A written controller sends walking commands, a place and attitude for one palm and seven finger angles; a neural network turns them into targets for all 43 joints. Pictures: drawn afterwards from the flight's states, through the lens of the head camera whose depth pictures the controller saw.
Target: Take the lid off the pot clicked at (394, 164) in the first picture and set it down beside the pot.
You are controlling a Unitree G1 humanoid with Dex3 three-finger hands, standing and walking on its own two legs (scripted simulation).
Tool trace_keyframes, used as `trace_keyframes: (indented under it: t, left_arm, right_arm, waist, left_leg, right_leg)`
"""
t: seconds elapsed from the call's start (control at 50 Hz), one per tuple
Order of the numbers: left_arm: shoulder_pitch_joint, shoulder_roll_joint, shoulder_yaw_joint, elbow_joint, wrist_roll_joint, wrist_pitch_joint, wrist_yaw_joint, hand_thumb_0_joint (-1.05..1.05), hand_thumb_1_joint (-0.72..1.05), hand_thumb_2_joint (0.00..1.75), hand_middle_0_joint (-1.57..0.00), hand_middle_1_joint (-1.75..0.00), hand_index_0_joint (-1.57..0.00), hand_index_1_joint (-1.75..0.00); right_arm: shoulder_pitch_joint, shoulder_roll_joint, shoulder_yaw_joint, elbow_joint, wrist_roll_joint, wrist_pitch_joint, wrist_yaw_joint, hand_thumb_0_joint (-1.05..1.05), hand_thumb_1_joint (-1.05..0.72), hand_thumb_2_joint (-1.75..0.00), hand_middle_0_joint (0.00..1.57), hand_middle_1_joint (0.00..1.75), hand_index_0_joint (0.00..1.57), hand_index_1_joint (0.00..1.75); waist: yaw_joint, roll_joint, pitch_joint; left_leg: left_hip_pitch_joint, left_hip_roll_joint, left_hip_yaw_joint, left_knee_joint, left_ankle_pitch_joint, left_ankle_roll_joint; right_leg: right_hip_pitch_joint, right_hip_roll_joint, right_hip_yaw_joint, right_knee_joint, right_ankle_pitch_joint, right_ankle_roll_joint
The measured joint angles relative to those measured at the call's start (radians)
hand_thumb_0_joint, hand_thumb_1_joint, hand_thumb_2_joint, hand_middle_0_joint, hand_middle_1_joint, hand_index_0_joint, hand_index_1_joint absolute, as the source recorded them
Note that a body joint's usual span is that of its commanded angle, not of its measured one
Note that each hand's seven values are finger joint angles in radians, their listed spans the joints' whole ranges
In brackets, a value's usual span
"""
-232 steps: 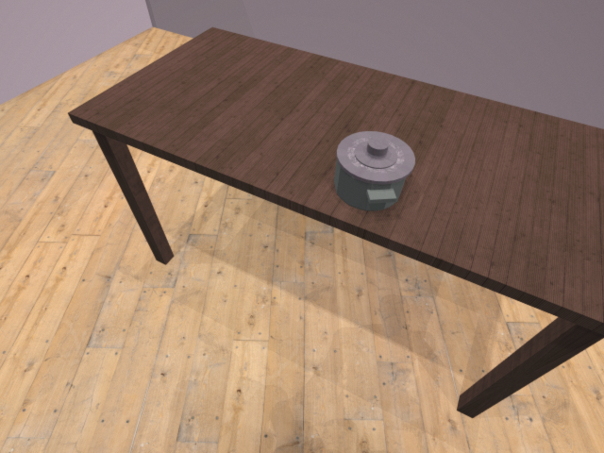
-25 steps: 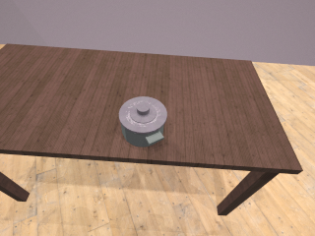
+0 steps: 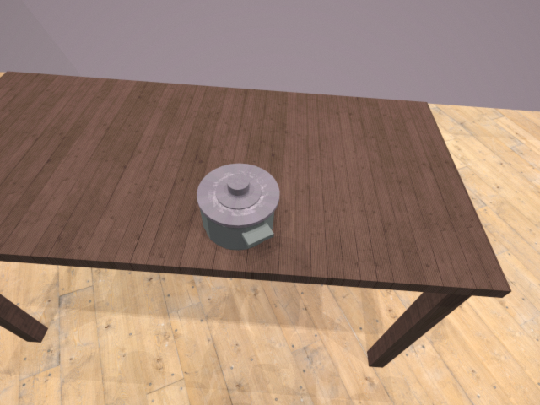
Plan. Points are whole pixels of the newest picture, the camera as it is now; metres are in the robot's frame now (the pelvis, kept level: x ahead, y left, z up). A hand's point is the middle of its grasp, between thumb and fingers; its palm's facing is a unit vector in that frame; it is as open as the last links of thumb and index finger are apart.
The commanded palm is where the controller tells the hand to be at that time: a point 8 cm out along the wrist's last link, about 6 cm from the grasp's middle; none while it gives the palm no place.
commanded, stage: look again from close up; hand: left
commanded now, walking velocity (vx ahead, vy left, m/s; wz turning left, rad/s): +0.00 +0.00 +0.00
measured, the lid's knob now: (238, 184) +0.48 +0.10 +0.02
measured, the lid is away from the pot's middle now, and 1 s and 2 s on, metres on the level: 0.01 0.01 0.01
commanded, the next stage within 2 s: lift the closed hand beside the body in 0.06 s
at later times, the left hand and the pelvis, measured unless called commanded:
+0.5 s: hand out of the picture +0.12 +0.18 -0.07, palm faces +0.19 -0.95 -0.26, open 5.2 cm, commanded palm +0.07 +0.23 -0.05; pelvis -0.03 -0.02 +0.00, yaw +2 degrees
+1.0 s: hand out of the picture +0.11 +0.21 -0.04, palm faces +0.29 -0.88 -0.37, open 3.1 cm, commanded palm +0.06 +0.24 +0.01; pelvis -0.01 -0.03 +0.00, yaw +3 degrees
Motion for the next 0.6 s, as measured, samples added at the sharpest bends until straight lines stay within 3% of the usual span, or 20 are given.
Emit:
trace_keyframes:
  t: [0.18,0.2,0.24,0.28,0.32,0.38,0.48,0.6]
  left_arm:
    - [0.007,0.0,-0.005,0.001,-0.002,-0.002,0.001,0.01,0.91,0.9,-0.2,-0.3,-0.2,-0.3]
    - [0.037,0.013,-0.009,-0.102,-0.029,0.04,0.015,0.02,0.92,0.9,-0.2,-0.3,-0.21,-0.3]
    - [0.117,0.051,-0.019,-0.383,-0.077,0.076,0.068,0.04,0.96,0.9,-0.22,-0.31,-0.22,-0.31]
    - [0.145,0.069,-0.021,-0.583,-0.076,0.07,0.107,0.05,0.96,0.9,-0.24,-0.34,-0.25,-0.34]
    - [0.116,0.065,-0.012,-0.66,-0.043,0.044,0.12,0.04,0.96,0.9,-0.28,-0.39,-0.28,-0.39]
    - [0.073,0.045,0.033,-0.726,-0.015,0.023,0.102,0.03,0.95,0.9,-0.36,-0.48,-0.37,-0.48]
    - [0.149,0.039,0.075,-0.877,-0.017,-0.016,0.069,0.02,0.93,0.9,-0.55,-0.68,-0.55,-0.68]
    - [0.2,0.064,0.097,-0.925,-0.03,-0.005,0.064,0.01,0.91,0.9,-0.8,-0.95,-0.8,-0.95]
  right_arm:
    - [0.007,0.007,0.003,0.0,-0.003,0.0,0.001,0.01,-0.92,-0.9,0.2,0.3,0.2,0.3]
    - [0.019,0.003,0.01,-0.03,0.004,-0.01,0.008,0.02,-0.92,-0.9,0.2,0.3,0.2,0.3]
    - [0.052,-0.02,0.01,-0.096,0.032,-0.088,0.012,0.03,-0.94,-0.9,0.2,0.3,0.2,0.3]
    - [0.053,-0.054,0.0,-0.148,0.038,-0.154,0.024,0.03,-0.94,-0.9,0.2,0.3,0.21,0.3]
    - [0.02,-0.09,-0.014,-0.192,0.027,-0.173,0.045,0.03,-0.93,-0.9,0.2,0.3,0.2,0.3]
    - [-0.055,-0.117,-0.043,-0.266,0.013,-0.142,0.066,0.03,-0.93,-0.9,0.2,0.3,0.2,0.3]
    - [-0.144,-0.12,-0.066,-0.422,0.021,-0.081,0.056,0.02,-0.92,-0.9,0.2,0.3,0.2,0.3]
    - [-0.182,-0.13,-0.046,-0.558,0.02,-0.058,0.026,0.01,-0.91,-0.9,0.19,0.3,0.2,0.3]
  waist:
    - [-0.002,-0.008,-0.003]
    - [-0.006,-0.014,0.001]
    - [-0.008,-0.013,0.011]
    - [-0.021,0.003,0.02]
    - [-0.038,0.019,0.019]
    - [-0.045,0.023,0.004]
    - [-0.039,0.014,-0.025]
    - [0.002,0.018,-0.022]
  left_leg:
    - [0.005,-0.002,0.0,-0.007,0.006,-0.002]
    - [0.002,-0.009,-0.003,-0.011,0.01,-0.002]
    - [0.0,-0.016,-0.012,-0.018,0.021,-0.006]
    - [0.0,-0.02,-0.027,-0.029,0.035,-0.006]
    - [-0.018,-0.02,-0.04,-0.025,0.045,-0.004]
    - [-0.05,-0.011,-0.039,-0.014,0.053,-0.009]
    - [-0.07,0.012,-0.037,0.004,0.049,-0.024]
    - [-0.095,0.027,-0.06,0.036,0.039,-0.036]
  right_leg:
    - [-0.003,-0.002,0.0,0.009,0.0,-0.008]
    - [-0.011,-0.009,-0.002,0.022,-0.006,-0.008]
    - [-0.013,-0.016,-0.011,0.025,-0.01,-0.009]
    - [-0.003,-0.02,-0.026,0.006,0.003,-0.008]
    - [-0.009,-0.022,-0.04,-0.006,0.017,-0.006]
    - [-0.038,-0.013,-0.04,-0.007,0.032,-0.009]
    - [-0.053,0.01,-0.038,-0.006,0.041,-0.024]
    - [-0.061,0.025,-0.062,0.002,0.037,-0.038]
